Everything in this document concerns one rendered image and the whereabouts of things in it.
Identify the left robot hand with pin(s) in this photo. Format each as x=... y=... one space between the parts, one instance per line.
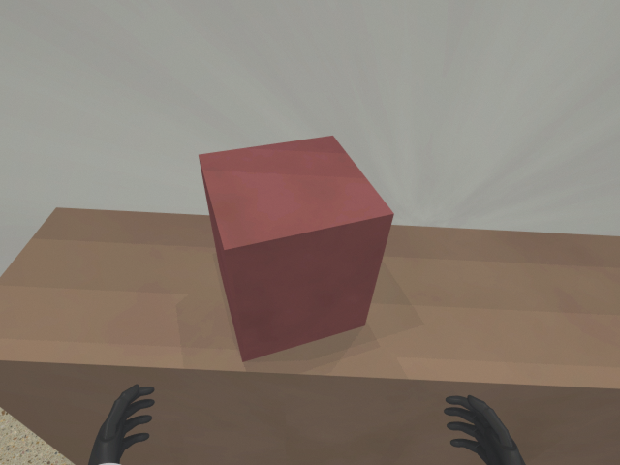
x=110 y=442

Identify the carton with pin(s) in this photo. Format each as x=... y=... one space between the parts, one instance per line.
x=300 y=235

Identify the pedestal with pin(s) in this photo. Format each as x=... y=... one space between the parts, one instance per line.
x=528 y=322

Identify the right robot hand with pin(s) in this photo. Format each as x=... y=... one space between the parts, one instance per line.
x=494 y=444

